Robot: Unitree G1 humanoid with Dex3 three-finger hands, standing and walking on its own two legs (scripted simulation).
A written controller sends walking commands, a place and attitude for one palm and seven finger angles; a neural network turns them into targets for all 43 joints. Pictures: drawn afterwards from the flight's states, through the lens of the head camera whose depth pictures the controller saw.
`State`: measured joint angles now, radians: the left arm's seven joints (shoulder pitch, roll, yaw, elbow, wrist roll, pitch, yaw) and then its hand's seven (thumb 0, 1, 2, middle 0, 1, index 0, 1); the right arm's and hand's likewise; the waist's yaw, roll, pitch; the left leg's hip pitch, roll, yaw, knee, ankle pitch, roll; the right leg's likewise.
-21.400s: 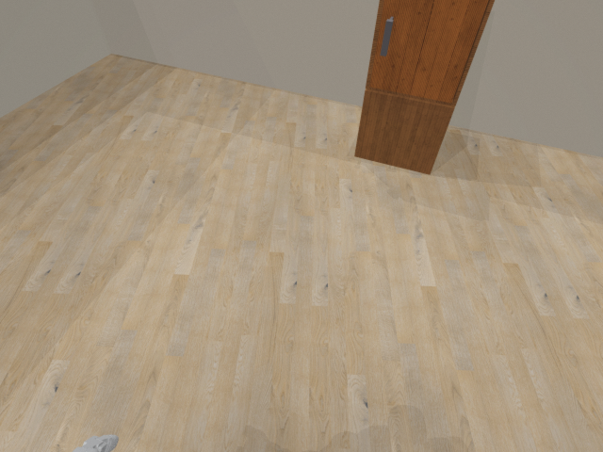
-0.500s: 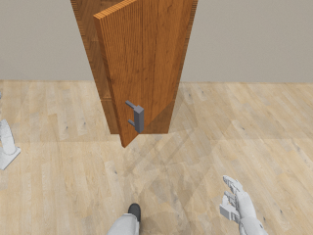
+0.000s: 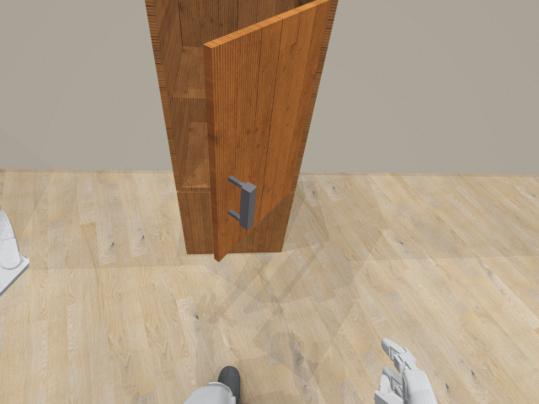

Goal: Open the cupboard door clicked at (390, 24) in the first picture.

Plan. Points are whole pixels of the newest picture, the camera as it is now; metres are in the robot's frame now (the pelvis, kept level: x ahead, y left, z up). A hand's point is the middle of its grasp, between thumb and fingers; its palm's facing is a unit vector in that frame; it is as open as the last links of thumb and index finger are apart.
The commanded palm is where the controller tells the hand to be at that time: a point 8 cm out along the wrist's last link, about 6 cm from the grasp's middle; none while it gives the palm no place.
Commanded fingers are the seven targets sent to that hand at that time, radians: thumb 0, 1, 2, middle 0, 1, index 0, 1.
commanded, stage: stop stepping back and stand still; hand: left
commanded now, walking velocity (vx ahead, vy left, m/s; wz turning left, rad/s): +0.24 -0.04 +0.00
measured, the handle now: (240, 202) +0.55 +0.07 -0.09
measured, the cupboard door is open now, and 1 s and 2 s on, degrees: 49 49 49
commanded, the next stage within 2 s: let the arm hang, fingers relaxed in 1.32 s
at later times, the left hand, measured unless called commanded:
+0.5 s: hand (7, 286) +0.18 +0.26 +0.19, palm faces +0.35 -0.78 -0.52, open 7.4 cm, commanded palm +0.13 +0.30 +0.19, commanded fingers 0.00 0.90 0.90 -0.20 -0.30 -0.20 -0.30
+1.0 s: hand (37, 261) +0.22 +0.25 +0.18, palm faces +0.34 -0.78 -0.53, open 7.4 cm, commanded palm +0.16 +0.29 +0.19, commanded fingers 0.00 0.90 0.90 -0.20 -0.30 -0.20 -0.30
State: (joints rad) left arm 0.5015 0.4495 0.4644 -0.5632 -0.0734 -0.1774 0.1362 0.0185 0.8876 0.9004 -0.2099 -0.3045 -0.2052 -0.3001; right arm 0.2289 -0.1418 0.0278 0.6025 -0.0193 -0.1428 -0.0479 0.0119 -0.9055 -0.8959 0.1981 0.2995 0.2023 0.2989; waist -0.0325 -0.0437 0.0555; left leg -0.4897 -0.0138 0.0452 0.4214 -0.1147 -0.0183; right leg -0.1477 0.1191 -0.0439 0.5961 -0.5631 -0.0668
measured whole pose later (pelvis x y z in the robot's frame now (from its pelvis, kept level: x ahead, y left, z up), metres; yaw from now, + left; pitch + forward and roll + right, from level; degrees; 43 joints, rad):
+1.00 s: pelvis +0.00 +0.00 +0.02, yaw -3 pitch +0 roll +0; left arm 0.58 0.44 0.42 -0.46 -0.05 -0.21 0.15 0.01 0.88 0.90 -0.22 -0.31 -0.21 -0.30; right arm 0.18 -0.22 0.00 0.59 0.01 -0.10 -0.07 0.01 -0.91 -0.90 0.20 0.30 0.20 0.30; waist -0.01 0.02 0.04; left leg -0.28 0.03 0.06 0.50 -0.22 0.00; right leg -0.18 0.04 -0.09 0.47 -0.29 -0.06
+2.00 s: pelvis -0.02 +0.02 +0.02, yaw -1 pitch -1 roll -1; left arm 0.37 0.16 0.00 1.19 0.00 0.02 0.02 0.01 0.92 0.90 -0.21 -0.30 -0.20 -0.30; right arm 0.31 -0.15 0.02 1.14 -0.01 0.03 -0.03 0.00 -0.91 -0.90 0.20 0.30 0.20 0.30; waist 0.00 0.01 0.08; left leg -0.26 -0.01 0.03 0.42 -0.14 0.03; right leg -0.16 0.01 -0.12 0.40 -0.24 -0.04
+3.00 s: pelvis +0.01 -0.01 +0.02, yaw -2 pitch -1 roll +0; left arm 0.32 0.11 0.01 1.16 0.00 -0.01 0.04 0.00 0.90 0.90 -0.20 -0.30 -0.20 -0.30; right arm 0.28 -0.12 0.01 1.15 -0.02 0.00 -0.04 0.00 -0.91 -0.90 0.20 0.30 0.20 0.30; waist 0.00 0.01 0.05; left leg -0.20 0.01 0.03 0.40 -0.18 -0.01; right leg -0.10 0.03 -0.11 0.39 -0.27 -0.07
